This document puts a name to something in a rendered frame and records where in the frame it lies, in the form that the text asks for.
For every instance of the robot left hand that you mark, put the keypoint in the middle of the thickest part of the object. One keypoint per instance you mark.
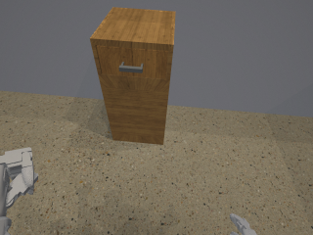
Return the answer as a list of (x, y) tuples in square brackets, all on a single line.
[(17, 165)]

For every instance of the robot left forearm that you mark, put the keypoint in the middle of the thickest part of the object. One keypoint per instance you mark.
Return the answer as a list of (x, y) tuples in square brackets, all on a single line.
[(5, 224)]

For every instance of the robot right hand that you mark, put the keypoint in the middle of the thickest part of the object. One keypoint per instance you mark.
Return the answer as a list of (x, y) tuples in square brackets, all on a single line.
[(242, 225)]

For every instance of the handle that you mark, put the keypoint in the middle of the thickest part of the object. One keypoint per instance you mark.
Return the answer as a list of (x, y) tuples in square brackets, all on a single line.
[(124, 68)]

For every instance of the cabinet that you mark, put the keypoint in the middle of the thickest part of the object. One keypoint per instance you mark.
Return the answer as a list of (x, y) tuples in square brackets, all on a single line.
[(136, 106)]

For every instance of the drawer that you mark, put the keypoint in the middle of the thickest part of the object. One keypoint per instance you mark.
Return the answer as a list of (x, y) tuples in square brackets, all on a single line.
[(154, 61)]

